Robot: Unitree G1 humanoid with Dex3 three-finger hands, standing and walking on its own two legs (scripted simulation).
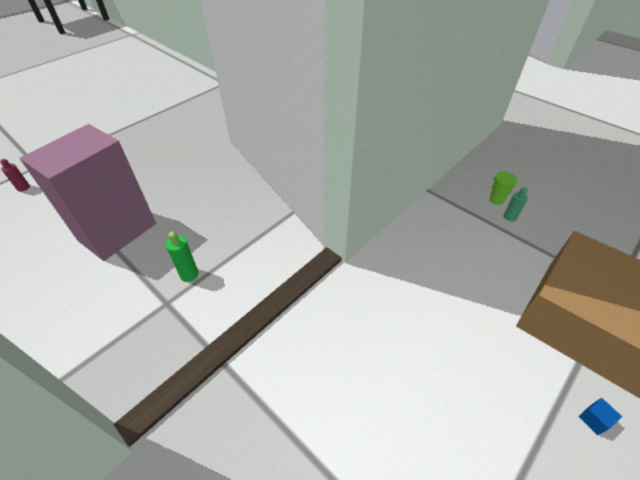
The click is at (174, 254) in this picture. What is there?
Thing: necked bottle
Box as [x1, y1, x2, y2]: [166, 231, 198, 281]
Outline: 171,231 168,235 169,238 166,241 166,247 181,279 184,281 190,281 194,279 198,273 184,237 177,235 175,232
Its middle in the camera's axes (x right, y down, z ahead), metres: -0.52 +0.06 +1.46
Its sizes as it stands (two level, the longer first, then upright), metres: 0.073 0.073 0.248
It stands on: the floor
